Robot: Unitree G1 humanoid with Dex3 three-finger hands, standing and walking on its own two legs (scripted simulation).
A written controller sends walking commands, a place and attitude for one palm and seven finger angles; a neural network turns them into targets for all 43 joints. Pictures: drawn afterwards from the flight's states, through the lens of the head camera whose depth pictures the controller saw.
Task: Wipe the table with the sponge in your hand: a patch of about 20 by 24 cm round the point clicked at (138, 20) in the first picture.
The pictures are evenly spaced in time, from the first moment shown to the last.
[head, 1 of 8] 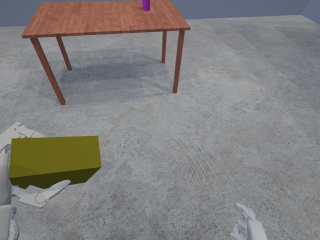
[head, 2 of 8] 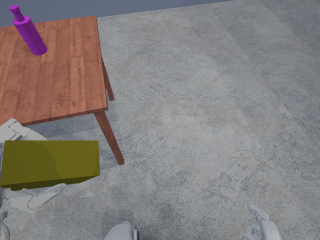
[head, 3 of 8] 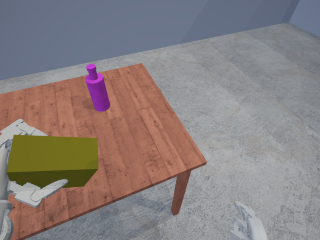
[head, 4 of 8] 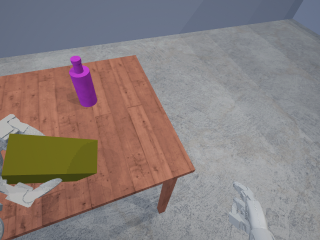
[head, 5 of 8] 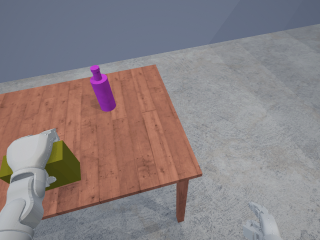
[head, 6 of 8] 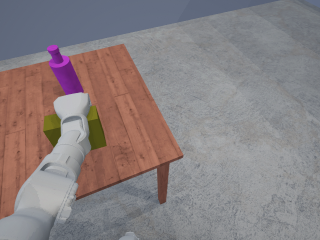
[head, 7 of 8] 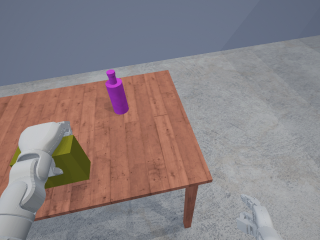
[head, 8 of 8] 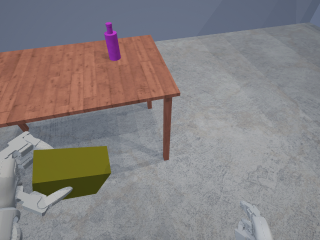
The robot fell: no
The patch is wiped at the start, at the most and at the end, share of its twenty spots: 0.00 1.00 1.00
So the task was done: yes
